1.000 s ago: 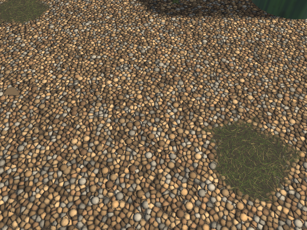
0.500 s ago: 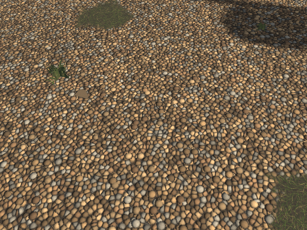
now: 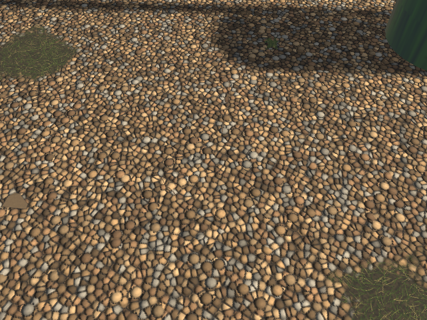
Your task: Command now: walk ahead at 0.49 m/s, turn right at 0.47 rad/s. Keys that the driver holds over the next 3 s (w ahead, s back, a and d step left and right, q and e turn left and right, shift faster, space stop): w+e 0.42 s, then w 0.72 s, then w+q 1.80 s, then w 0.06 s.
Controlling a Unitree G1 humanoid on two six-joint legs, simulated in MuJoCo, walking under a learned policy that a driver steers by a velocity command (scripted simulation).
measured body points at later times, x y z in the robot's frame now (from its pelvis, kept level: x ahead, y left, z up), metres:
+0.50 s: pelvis +0.28 -0.02 +0.01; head +0.32 -0.04 +0.46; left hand +0.34 +0.26 -0.11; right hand +0.42 -0.30 -0.10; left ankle +0.49 +0.10 -0.69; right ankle +0.17 -0.06 -0.73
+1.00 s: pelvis +0.55 -0.06 +0.01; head +0.58 -0.07 +0.46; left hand +0.80 +0.09 -0.10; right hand +0.42 -0.28 -0.12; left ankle +0.51 +0.05 -0.73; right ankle +0.64 -0.24 -0.69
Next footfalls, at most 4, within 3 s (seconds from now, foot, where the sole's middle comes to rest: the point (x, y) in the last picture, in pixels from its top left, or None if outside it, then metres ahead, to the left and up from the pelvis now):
0.10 right None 0.21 -0.06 -0.77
0.62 left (204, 290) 0.55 0.03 -0.77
1.12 right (285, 237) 0.72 -0.25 -0.77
1.68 left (251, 165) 1.03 -0.16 -0.77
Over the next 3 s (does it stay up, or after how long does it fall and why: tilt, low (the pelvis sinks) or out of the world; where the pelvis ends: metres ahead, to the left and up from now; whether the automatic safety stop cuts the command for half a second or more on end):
stays up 1.52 -0.04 0.01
